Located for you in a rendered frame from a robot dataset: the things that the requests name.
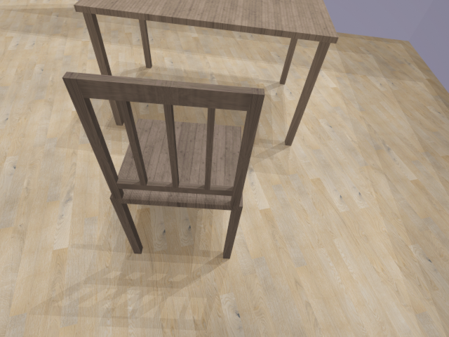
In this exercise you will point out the chair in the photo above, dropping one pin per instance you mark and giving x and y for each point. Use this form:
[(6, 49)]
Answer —
[(171, 163)]

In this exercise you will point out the table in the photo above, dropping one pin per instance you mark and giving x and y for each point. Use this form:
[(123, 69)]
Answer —
[(295, 19)]

